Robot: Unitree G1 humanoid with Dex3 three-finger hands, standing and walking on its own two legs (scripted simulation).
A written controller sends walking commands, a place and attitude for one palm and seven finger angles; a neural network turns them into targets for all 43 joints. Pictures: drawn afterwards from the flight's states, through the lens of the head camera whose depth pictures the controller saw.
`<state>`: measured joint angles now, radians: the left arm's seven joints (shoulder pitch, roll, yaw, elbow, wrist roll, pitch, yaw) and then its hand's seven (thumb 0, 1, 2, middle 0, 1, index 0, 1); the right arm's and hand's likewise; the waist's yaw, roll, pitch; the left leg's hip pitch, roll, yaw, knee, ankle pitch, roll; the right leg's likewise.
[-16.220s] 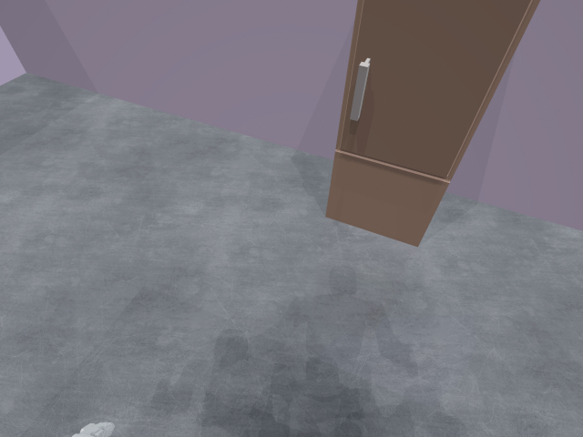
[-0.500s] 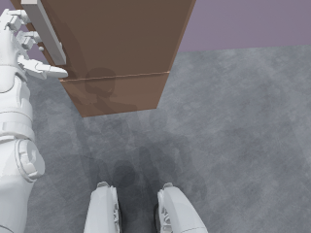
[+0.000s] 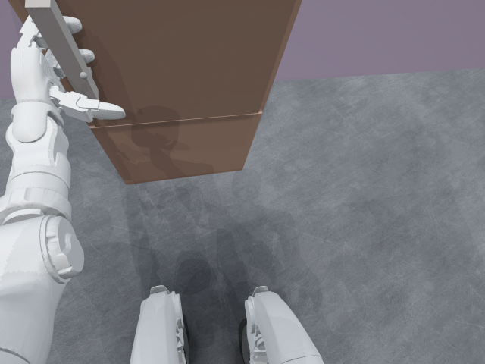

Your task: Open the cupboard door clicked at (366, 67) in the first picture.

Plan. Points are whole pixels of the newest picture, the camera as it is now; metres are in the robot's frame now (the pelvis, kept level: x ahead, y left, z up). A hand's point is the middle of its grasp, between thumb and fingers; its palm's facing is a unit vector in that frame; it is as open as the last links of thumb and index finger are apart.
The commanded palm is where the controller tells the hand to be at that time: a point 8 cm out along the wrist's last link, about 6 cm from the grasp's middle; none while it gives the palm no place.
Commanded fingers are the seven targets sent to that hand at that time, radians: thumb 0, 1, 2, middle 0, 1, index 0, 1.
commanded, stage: slide the fingers in behind the handle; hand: left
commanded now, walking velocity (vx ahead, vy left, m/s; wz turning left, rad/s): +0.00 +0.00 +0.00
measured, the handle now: (69, 45) +0.59 +0.22 +0.06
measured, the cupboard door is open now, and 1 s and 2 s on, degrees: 0 0 22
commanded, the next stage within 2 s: close the thumb around the handle in 0.42 s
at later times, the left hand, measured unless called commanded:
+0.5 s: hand (88, 75) +0.54 +0.19 +0.05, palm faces +0.12 -0.99 -0.02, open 14.0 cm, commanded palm +0.52 +0.21 +0.05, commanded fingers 0.00 -0.50 0.30 -0.30 -1.20 -0.30 -1.20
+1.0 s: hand (87, 75) +0.54 +0.19 +0.05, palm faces +0.11 -0.99 -0.01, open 8.0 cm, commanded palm +0.52 +0.22 +0.05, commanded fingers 0.00 0.90 0.90 -0.40 -1.35 -0.40 -1.35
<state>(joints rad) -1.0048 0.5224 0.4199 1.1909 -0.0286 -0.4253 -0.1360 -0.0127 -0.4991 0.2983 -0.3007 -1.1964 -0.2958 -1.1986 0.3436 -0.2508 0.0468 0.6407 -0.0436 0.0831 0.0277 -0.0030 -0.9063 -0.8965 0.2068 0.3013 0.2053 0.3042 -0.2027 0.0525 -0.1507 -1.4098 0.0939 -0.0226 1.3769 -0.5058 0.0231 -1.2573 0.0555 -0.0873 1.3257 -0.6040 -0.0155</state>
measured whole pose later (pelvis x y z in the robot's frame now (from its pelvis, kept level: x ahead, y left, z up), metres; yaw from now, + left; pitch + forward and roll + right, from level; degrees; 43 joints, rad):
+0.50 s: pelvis +0.00 +0.00 +0.00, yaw +0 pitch +30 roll -5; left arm -1.00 0.50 0.41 1.19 -0.02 -0.45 -0.10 -0.01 -0.50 0.30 -0.30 -1.20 -0.29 -1.20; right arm 0.35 -0.25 0.04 0.65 -0.05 0.09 0.04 0.00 -0.91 -0.90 0.21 0.30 0.21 0.30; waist -0.20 0.06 -0.15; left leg -1.40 0.09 -0.02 1.37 -0.51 0.02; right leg -1.25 0.05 -0.08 1.32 -0.61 -0.02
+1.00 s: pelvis +0.00 +0.00 +0.00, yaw +0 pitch +30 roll -5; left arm -0.99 0.50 0.41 1.19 -0.03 -0.44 -0.11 0.00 0.37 0.67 -0.36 -1.29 -0.35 -1.29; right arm 0.35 -0.25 0.04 0.65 -0.04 0.10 0.03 0.00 -0.91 -0.90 0.21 0.30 0.20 0.30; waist -0.20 0.06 -0.15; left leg -1.39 0.09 -0.02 1.37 -0.51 0.02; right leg -1.25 0.06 -0.08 1.32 -0.61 -0.02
